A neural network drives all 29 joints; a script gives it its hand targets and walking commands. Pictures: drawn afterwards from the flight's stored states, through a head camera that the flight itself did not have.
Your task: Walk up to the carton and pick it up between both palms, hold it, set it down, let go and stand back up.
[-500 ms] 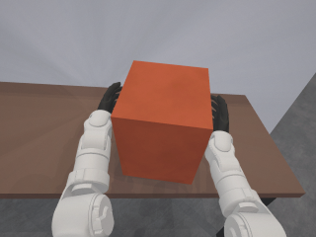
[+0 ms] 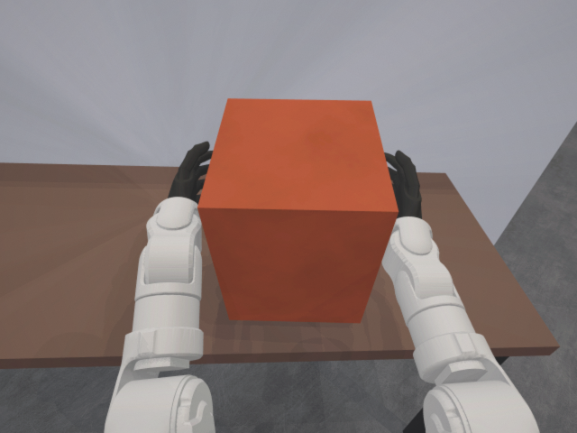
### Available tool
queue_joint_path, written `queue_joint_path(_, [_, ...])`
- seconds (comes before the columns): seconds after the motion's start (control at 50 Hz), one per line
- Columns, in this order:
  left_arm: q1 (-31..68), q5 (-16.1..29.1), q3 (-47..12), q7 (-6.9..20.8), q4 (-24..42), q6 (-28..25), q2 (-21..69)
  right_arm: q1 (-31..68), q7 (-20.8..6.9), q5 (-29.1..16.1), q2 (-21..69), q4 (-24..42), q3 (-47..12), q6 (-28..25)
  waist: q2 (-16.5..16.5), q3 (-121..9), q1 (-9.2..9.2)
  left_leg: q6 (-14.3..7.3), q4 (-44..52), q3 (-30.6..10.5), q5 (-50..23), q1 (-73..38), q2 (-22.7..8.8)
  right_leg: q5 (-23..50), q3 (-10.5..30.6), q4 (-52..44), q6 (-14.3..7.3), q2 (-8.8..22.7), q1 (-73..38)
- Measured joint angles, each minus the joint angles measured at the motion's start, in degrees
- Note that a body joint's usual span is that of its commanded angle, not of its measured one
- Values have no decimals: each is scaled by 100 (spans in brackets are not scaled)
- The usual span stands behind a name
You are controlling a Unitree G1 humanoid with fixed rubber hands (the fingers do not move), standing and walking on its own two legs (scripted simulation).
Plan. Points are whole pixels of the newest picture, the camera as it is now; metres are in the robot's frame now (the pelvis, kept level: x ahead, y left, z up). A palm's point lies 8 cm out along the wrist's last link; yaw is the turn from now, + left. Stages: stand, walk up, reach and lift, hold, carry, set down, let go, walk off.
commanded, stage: reach and lift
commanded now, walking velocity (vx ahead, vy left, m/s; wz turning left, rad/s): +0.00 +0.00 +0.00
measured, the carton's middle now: (296, 215) +0.40 -0.02 +0.13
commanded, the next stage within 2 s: hold in 1.56 s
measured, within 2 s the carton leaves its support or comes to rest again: neither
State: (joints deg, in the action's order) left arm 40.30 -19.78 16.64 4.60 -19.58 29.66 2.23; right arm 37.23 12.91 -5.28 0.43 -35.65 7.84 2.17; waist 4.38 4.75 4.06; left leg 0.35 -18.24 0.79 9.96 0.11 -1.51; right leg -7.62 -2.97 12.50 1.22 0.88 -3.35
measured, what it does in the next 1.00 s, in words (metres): stands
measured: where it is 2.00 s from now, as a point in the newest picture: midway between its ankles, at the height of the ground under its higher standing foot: outside the picture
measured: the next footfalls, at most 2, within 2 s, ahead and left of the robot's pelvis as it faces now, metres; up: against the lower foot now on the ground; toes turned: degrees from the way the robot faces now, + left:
none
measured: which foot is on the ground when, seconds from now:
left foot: down 0.00-1.00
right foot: down 0.00-1.00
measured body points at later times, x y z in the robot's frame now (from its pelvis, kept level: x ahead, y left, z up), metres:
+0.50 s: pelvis -0.02 -0.01 +0.00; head -0.06 +0.01 +0.45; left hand +0.38 +0.13 +0.22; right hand +0.38 -0.17 +0.21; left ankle +0.01 +0.12 -0.75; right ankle +0.00 -0.13 -0.75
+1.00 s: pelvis -0.01 +0.00 +0.00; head -0.06 +0.03 +0.44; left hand +0.39 +0.14 +0.22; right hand +0.39 -0.16 +0.23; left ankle +0.01 +0.12 -0.75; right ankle +0.00 -0.13 -0.75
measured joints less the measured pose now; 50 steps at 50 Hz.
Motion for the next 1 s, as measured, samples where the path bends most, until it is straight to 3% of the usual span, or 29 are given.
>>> queue_joint_path(0.22, [-73,-79,197,31,449,520,101,194,-8,-219,-92,81,-212,468,36,-87,82,86,112,-42,-128,-84,-73,-13,-39,129,-102,-72,22])
queue_joint_path(0.44, [463,-212,397,-14,203,898,60,787,-140,-108,-149,-352,22,746,-34,-195,48,77,138,-59,-243,94,-48,-11,-57,292,-123,-45,277])
queue_joint_path(0.68, [354,-251,494,48,467,1192,86,903,-51,-408,-273,-308,-302,1075,-4,-243,146,40,73,-40,-113,-117,-27,-35,-41,177,-63,-25,-14])
queue_joint_path(0.78, [256,-144,316,-38,706,1291,38,876,-37,-618,-329,-196,-397,1065,52,-232,182,42,-44,-53,-53,-69,-20,-49,-53,195,-48,-16,-19])
queue_joint_path(1.0, [427,9,126,-255,579,1438,-60,1096,-124,-682,-447,-308,-319,1232,-75,-372,166,20,-72,-73,-44,97,21,-68,-74,223,-28,23,134])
